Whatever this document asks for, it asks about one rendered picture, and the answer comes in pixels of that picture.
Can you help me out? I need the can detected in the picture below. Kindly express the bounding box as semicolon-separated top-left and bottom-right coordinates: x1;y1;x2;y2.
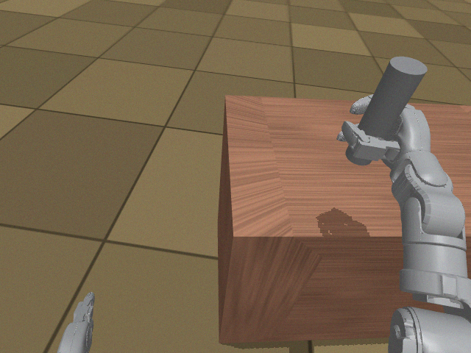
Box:
345;57;428;165

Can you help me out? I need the right robot arm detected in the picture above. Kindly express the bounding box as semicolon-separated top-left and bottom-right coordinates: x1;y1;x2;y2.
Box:
388;151;471;353

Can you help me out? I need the left robot hand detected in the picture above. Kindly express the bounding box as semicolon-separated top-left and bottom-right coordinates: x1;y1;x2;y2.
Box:
57;292;95;353

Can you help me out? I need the right robot hand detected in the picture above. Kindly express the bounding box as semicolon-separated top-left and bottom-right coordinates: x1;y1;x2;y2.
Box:
337;94;431;170

